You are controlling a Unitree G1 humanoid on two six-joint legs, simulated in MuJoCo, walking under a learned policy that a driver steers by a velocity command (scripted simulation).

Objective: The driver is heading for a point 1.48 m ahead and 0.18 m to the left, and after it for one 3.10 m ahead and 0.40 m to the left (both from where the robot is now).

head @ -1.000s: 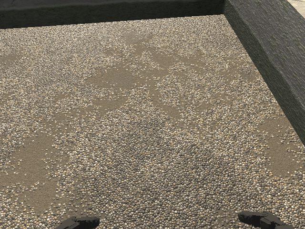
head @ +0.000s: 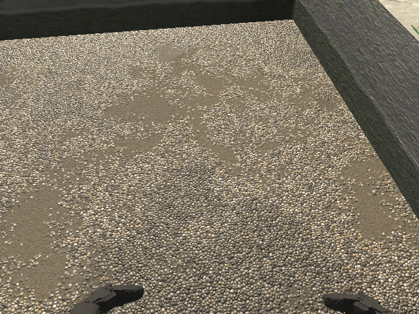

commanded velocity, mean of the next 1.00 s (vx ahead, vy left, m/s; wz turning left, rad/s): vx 1.00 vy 0.00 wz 0.00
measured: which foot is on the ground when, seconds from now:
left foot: down 0.00-1.00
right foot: down 0.00-1.00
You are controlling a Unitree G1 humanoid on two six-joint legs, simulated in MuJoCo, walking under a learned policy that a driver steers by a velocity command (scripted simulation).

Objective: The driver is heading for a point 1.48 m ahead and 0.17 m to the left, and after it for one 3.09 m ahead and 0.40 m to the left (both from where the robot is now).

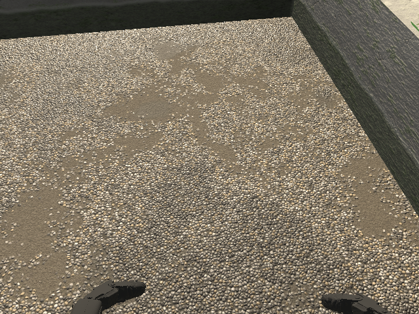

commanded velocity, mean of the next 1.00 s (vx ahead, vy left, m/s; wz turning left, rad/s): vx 0.87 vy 0.00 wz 0.00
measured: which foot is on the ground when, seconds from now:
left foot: down 0.00-1.00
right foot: down 0.00-1.00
